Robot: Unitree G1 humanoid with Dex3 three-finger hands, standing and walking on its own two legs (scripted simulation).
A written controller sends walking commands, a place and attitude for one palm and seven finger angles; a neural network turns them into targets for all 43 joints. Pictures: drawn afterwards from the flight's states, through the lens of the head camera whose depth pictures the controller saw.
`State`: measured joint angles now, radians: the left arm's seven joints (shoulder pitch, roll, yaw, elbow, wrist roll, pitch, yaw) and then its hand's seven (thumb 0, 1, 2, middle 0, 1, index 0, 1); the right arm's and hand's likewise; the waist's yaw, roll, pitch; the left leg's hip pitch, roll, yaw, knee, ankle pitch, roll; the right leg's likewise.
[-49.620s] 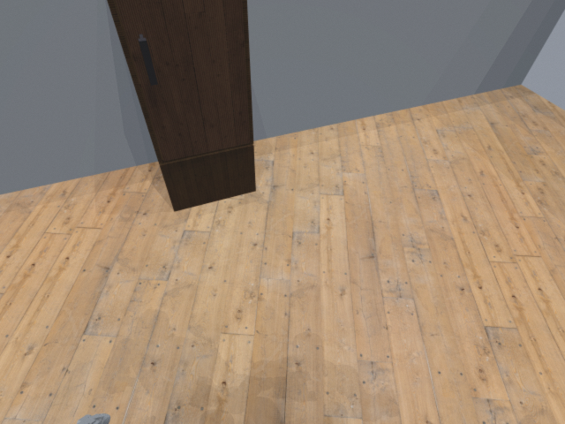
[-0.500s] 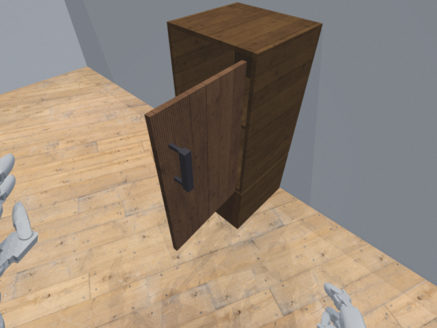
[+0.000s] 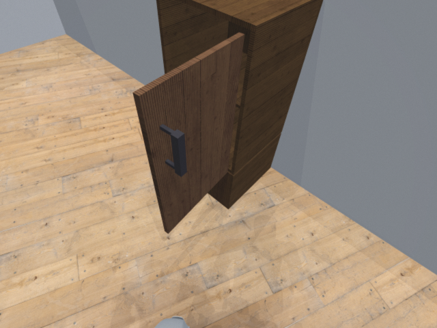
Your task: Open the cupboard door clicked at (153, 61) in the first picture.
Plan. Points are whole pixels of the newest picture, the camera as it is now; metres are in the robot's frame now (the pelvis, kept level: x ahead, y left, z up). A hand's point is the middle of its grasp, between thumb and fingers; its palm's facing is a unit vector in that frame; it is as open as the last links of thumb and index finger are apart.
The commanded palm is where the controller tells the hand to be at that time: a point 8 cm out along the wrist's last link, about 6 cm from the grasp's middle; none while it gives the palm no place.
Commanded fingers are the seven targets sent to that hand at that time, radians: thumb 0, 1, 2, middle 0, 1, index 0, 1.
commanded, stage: let the arm hang, fingers relaxed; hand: left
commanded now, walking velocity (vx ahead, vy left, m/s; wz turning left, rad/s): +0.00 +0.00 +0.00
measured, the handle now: (173, 150) +0.50 +0.13 +0.00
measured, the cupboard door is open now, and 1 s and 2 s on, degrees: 95 95 95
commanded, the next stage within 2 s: look to check the result in 0.80 s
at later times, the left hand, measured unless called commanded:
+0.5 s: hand out of the picture -0.04 +0.20 -0.15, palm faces +0.04 -0.96 -0.29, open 7.4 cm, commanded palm none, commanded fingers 0.00 0.90 0.90 -0.20 -0.30 -0.20 -0.30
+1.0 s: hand out of the picture +0.02 +0.16 -0.16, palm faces +0.03 -0.98 -0.21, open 7.4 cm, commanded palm none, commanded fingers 0.00 0.90 0.90 -0.20 -0.30 -0.20 -0.30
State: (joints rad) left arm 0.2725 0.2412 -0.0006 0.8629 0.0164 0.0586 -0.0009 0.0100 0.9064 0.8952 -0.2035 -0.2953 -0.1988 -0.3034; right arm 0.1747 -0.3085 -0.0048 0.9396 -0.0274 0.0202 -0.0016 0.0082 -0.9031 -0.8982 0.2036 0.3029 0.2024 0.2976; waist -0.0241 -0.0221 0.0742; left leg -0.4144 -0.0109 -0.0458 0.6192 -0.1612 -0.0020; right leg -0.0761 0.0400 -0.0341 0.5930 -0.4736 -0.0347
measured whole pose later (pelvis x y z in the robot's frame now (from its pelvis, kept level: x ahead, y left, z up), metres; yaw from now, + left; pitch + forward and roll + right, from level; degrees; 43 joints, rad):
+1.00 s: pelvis +0.02 -0.02 +0.01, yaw -1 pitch -4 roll +0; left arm 0.28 0.17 0.03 1.11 0.00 0.01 0.04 0.00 0.91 0.90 -0.20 -0.30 -0.20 -0.30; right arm 0.22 -0.20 -0.01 1.14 -0.02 0.02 -0.04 0.00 -0.91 -0.90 0.20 0.30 0.20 0.30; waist -0.01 -0.01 0.08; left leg -0.30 0.02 -0.04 0.49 -0.13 -0.03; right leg 0.05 0.06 -0.02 0.41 -0.41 -0.07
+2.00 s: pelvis +0.02 -0.02 +0.01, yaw -1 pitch -3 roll +0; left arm 0.32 0.19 0.02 1.12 0.00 0.00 0.04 0.00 0.91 0.90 -0.20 -0.30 -0.20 -0.30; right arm 0.21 -0.19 -0.01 1.14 -0.02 0.02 -0.03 0.00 -0.90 -0.90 0.20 0.30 0.20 0.30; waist 0.00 -0.01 0.08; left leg -0.28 0.01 -0.03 0.45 -0.11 -0.02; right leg 0.06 0.05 -0.01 0.39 -0.39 -0.05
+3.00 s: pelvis +0.02 -0.02 +0.01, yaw -1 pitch -3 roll +1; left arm 0.33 0.18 0.01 1.12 0.00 0.00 0.04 0.00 0.91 0.90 -0.20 -0.30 -0.20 -0.30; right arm 0.21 -0.18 -0.01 1.15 -0.01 0.02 -0.03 0.00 -0.90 -0.90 0.20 0.30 0.20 0.30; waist 0.00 -0.01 0.07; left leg -0.28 0.00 -0.03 0.45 -0.12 -0.02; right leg 0.07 0.04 -0.01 0.38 -0.39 -0.05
